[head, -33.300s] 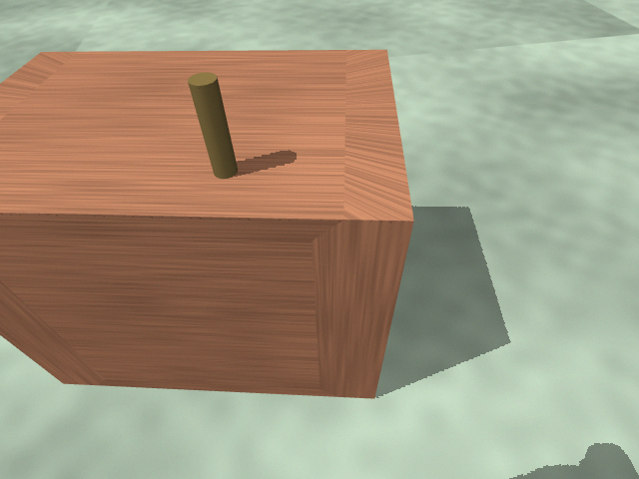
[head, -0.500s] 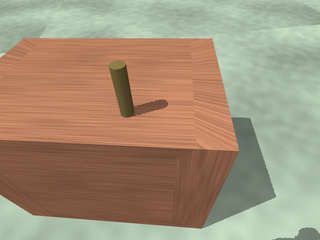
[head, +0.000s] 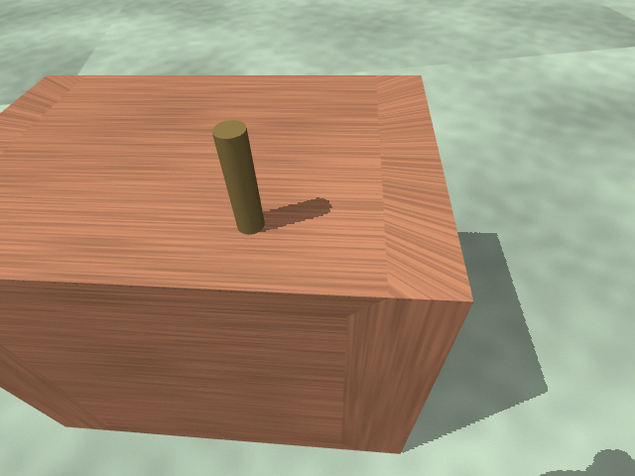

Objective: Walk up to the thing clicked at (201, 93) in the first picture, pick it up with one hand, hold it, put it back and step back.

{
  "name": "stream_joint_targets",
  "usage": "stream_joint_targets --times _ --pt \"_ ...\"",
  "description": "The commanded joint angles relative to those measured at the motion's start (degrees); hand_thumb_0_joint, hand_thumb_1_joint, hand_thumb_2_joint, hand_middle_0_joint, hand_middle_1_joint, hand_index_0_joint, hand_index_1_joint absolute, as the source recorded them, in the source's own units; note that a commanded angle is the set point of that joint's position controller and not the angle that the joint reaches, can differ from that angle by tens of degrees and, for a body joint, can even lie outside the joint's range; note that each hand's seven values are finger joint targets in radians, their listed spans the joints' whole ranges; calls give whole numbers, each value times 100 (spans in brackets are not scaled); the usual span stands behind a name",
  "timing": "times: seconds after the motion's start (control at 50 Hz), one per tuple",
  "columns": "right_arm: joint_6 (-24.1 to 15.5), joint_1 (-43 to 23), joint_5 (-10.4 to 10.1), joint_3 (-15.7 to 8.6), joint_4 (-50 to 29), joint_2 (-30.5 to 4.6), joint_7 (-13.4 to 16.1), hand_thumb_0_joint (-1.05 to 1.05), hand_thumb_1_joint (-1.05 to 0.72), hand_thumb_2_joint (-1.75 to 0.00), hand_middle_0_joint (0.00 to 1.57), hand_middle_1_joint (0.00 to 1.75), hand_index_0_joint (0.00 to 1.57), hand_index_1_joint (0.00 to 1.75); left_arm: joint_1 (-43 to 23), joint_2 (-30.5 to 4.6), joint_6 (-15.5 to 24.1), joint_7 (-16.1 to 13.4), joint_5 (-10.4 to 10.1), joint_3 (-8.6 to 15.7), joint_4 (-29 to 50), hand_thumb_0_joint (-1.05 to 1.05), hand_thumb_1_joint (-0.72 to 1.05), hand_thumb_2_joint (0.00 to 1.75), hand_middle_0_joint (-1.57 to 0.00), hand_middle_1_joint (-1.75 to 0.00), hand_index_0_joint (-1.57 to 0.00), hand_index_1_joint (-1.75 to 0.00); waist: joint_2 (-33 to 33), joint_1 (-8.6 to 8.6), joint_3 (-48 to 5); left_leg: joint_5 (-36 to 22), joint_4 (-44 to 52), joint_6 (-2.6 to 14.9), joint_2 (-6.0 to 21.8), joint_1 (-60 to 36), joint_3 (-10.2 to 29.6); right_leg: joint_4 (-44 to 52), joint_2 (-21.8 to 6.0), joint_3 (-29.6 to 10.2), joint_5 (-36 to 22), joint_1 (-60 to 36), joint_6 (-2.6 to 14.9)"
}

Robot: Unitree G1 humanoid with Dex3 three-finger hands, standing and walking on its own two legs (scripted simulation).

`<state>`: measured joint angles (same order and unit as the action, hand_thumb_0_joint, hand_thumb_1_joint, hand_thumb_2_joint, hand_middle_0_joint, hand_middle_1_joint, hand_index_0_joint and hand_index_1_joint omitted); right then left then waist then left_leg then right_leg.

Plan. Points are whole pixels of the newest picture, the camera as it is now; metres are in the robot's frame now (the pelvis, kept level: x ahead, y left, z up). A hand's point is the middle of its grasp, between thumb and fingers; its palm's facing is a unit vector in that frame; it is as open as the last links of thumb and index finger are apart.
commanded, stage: stand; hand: left
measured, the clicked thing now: (241, 182) +0.51 +0.14 +0.11
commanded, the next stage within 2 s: none
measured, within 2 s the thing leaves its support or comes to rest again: neither
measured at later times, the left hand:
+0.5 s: hand out of the picture +0.07 +0.25 -0.15, palm faces -0.03 -0.94 -0.35, open 7.4 cm
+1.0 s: hand out of the picture +0.08 +0.25 -0.15, palm faces -0.03 -0.94 -0.35, open 7.4 cm
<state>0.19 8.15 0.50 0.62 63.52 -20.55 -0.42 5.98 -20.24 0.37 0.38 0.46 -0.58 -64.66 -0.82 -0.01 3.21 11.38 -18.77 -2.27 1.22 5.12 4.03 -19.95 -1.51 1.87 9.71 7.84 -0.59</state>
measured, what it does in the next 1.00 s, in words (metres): stands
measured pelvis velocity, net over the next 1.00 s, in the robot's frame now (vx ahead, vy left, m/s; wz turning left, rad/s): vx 0.01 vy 0.00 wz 0.00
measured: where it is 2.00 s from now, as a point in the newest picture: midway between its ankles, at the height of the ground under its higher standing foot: outside the picture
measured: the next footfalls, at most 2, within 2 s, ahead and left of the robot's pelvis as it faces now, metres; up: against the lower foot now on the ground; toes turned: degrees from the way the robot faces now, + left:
none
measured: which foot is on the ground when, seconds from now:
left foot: down 0.00-1.00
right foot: down 0.00-1.00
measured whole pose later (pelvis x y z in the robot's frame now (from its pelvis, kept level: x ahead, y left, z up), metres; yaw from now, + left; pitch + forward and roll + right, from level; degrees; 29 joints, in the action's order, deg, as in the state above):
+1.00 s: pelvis +0.01 +0.00 +0.00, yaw +0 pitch -2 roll +0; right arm 0.0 7.8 0.5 0.6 63.3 -20.4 -0.3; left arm 6.1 -20.3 0.4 0.5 0.4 -0.4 -64.4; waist -0.7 -0.1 3.3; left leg 11.7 -18.4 -2.4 1.5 4.7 3.8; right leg -19.9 -1.3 1.7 10.1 7.7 -0.4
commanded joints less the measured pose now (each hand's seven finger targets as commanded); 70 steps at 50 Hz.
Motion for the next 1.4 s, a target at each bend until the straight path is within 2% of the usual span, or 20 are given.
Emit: stream_joint_targets --times 0.0,0.1,0.22,0.28,0.48,0.68,0.8,0.9,0.98,1.26,1.32,1.38 --pt "-134 -138 9 -233 -329 -1218 99 0 -90 -90 20 30 20 30 -196 -1257 124 -81 -1 251 315 0 90 90 -20 -30 -20 -30 60 -25 -423 -739 264 298 531 291 271 325 -593 -547 -562 -368 189" --pt "-143 -164 4 -244 -334 -1217 106 0 -90 -90 20 30 20 30 -177 -1268 130 -90 -1 255 324 0 90 90 -20 -30 -20 -30 78 -20 -509 -989 243 281 550 176 267 266 -598 -517 -910 -415 184" --pt "-130 -185 6 -242 -337 -1208 105 0 -90 -90 20 30 20 30 -175 -1258 133 -91 -1 251 314 0 90 90 -20 -30 -20 -30 136 -25 -440 -856 251 280 551 181 243 320 -588 -522 -785 -384 172" --pt "-124 -177 4 -234 -320 -1196 100 0 -90 -90 20 30 20 30 -154 -1247 124 -83 -9 253 314 0 90 90 -20 -30 -20 -30 56 -40 -315 -629 329 274 528 257 241 363 -557 -520 -437 -284 178" --pt "-131 -152 9 -234 -337 -1168 94 0 -90 -90 20 30 20 30 -169 -1287 121 -73 -7 285 301 0 90 90 -20 -30 -20 -30 85 -22 -284 -498 346 284 512 310 253 380 -558 -549 -289 -258 185" --pt "-157 -151 1 -219 -338 -1208 114 0 -90 -90 20 30 20 30 -159 -1242 122 -75 -13 277 311 0 90 90 -20 -30 -20 -30 13 -46 -522 -1042 269 285 570 159 235 214 -603 -510 -999 -480 190" --pt "-135 -138 13 -234 -333 -1201 116 0 -90 -90 20 30 20 30 -157 -1269 102 -74 4 276 315 0 90 90 -20 -30 -20 -30 109 -36 -327 -745 326 264 553 230 242 307 -561 -511 -475 -269 185" --pt "-140 -117 12 -236 -323 -1198 106 0 -90 -90 20 30 20 30 -172 -1270 118 -74 -13 273 318 0 90 90 -20 -30 -20 -30 73 -35 -381 -725 309 294 559 283 249 292 -592 -546 -625 -402 190" --pt "-145 -193 3 -250 -349 -1211 108 0 -90 -90 20 30 20 30 -168 -1274 128 -78 3 271 334 0 90 90 -20 -30 -20 -30 77 -40 -429 -921 279 285 560 184 246 265 -582 -507 -839 -337 188" --pt "-138 -186 4 -271 -342 -1220 106 0 -90 -90 20 30 20 30 -156 -1262 132 -86 2 264 367 0 90 90 -20 -30 -20 -30 59 -31 -459 -970 272 269 576 136 217 256 -573 -511 -912 -348 191" --pt "-132 -132 1 -264 -322 -1178 98 0 -90 -90 20 30 20 30 -134 -1271 133 -81 -10 260 353 0 90 90 -20 -30 -20 -30 143 -13 -375 -777 306 272 562 159 209 322 -575 -539 -684 -305 202" --pt "-142 -162 18 -265 -343 -1196 98 0 -90 -90 20 30 20 30 -189 -1296 138 -84 2 281 384 0 90 90 -20 -30 -20 -30 49 -17 -457 -776 305 276 568 186 196 272 -605 -563 -779 -396 202"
